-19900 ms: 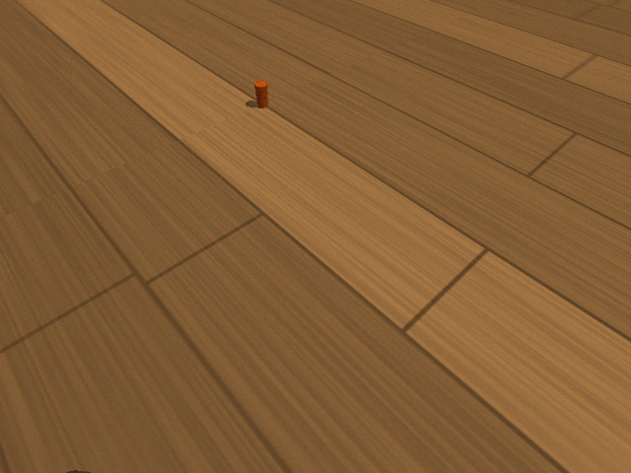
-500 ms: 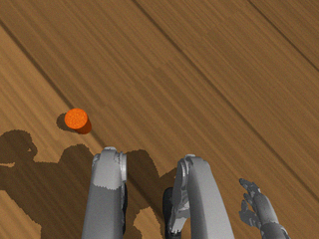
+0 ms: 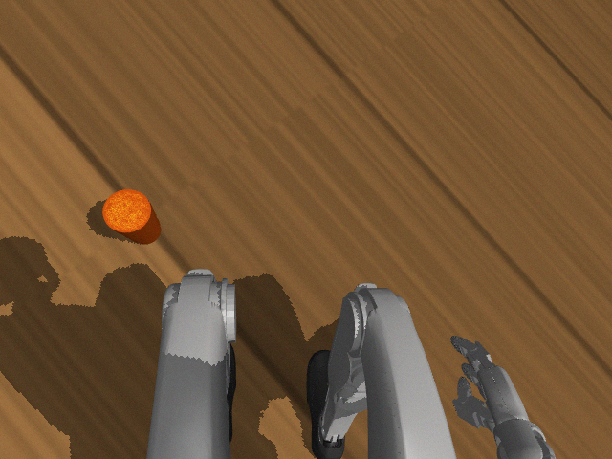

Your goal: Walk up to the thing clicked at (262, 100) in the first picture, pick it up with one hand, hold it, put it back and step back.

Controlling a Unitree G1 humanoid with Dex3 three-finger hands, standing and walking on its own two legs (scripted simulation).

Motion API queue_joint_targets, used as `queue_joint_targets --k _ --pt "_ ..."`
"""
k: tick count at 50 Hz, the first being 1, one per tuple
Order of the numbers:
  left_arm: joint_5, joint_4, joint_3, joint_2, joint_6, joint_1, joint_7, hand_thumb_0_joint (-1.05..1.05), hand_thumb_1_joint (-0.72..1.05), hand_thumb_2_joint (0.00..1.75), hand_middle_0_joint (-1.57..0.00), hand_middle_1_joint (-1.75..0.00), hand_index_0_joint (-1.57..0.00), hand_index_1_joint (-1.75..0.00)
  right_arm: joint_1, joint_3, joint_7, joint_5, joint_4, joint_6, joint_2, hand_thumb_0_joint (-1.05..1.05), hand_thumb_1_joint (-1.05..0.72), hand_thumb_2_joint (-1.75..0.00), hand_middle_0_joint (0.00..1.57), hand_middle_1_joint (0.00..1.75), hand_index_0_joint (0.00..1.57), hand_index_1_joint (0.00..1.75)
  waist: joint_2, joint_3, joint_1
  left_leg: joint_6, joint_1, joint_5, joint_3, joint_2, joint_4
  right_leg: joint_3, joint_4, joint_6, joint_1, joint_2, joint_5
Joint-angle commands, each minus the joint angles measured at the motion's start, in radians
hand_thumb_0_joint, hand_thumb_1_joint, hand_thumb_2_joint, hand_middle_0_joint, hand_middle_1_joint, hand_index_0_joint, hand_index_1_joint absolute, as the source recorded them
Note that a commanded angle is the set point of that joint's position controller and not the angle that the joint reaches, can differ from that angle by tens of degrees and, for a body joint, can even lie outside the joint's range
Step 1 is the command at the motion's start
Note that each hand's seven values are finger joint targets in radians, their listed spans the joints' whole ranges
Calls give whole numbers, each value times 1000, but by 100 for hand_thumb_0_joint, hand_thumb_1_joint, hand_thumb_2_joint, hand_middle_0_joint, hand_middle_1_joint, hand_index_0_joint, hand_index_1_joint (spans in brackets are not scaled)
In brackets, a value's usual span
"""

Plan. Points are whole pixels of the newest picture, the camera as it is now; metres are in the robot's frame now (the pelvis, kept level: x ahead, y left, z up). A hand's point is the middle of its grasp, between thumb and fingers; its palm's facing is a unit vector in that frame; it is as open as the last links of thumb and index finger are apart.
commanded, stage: go down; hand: left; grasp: from the side
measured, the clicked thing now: (137, 221) +0.42 +0.31 -0.33
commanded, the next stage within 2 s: none
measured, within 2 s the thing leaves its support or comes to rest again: neither
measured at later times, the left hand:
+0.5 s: hand out of the picture +0.30 +0.48 -0.02, palm faces +0.36 -0.93 -0.07, open 17.7 cm
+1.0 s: hand out of the picture +0.31 +0.50 -0.03, palm faces +0.36 -0.93 -0.05, open 17.4 cm
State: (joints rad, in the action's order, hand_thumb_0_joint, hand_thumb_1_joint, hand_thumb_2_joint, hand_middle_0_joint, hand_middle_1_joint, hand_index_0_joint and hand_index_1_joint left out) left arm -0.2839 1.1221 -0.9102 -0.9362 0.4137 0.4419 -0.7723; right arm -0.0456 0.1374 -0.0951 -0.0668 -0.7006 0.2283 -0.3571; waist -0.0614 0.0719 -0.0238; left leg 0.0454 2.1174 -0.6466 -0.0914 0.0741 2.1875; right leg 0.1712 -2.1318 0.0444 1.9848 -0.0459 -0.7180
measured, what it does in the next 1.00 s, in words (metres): stands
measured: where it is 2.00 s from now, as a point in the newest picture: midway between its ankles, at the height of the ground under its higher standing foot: (272, 419)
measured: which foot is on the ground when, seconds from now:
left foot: down 0.00-1.00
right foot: down 0.00-1.00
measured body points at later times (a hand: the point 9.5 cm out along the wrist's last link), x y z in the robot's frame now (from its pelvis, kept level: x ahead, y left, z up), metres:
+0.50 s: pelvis +0.00 +0.00 -0.02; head +0.21 +0.11 +0.37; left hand +0.28 +0.53 -0.01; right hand +0.20 -0.25 -0.10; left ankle +0.09 +0.12 -0.37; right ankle +0.09 -0.10 -0.37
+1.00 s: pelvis -0.01 +0.00 -0.03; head +0.22 +0.12 +0.35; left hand +0.29 +0.54 -0.02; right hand +0.20 -0.25 -0.11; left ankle +0.09 +0.12 -0.37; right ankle +0.09 -0.10 -0.37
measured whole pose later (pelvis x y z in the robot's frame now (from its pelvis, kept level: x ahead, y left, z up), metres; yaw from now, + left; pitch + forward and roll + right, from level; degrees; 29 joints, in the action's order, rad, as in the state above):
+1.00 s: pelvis -0.01 +0.00 -0.03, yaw -3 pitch +29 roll -11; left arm -0.33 1.17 -0.99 -1.07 0.44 0.48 -0.83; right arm -0.02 0.21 -0.10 -0.08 -0.67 0.22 -0.38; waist -0.09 0.00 -0.05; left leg 0.06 2.18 -0.65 -0.13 0.08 2.30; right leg 0.21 -2.21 0.03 2.03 -0.06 -0.71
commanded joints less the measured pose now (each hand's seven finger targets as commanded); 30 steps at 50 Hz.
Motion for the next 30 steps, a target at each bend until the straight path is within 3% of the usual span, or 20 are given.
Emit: queue_joint_targets --k 1,8,17,20,23,27,30 --pt "-41 -159 -72 -446 55 106 -10 0 -61 9 -5 -4 -3 -7 -114 -80 -21 9 48 25 -237 0 -92 -91 20 30 20 30 274 594 49 -19 -519 123 -24 -6 -270 -45 213 11 -199 -34 119" --pt "-41 -177 -91 -495 56 118 -23 0 -61 9 -5 -3 -3 -6 -111 -76 -23 7 57 28 -253 0 -92 -91 20 30 20 30 314 602 61 -25 -547 88 -42 2 -280 -33 191 13 -164 -39 99" --pt "-62 -180 -113 -495 53 73 -29 0 -61 8 -6 -4 -3 -6 -112 -63 -25 10 53 18 -263 0 -93 -91 20 30 20 30 346 616 63 -34 -596 176 -75 6 -276 -11 146 13 -134 -37 153" --pt "-69 -164 -103 -473 56 85 -31 0 -61 9 -5 -4 -3 -6 -100 -61 -26 10 56 16 -267 0 -93 -91 20 30 20 30 342 565 48 -34 -572 133 -87 10 -280 -7 138 13 -104 -39 134" --pt "-69 -162 -118 -509 63 99 -31 0 -61 8 -5 -3 -2 -5 -94 -57 -25 8 60 17 -264 0 -92 -91 20 30 20 30 326 557 55 -29 -531 103 -72 7 -264 -13 145 12 -120 -39 113" --pt "-73 -146 -107 -504 73 122 -36 0 -60 9 -5 -3 -2 -6 -84 -52 -25 3 67 17 -263 0 -92 -91 20 30 20 30 303 523 37 -25 -475 28 -62 6 -255 -14 159 8 -134 -44 68" --pt "-74 -166 -125 -542 83 126 -41 0 -60 8 -5 -2 -3 -5 -86 -49 -24 0 65 21 -267 0 -92 -91 20 30 20 30 315 574 47 -25 -491 68 -52 5 -234 -18 152 7 -158 -45 93"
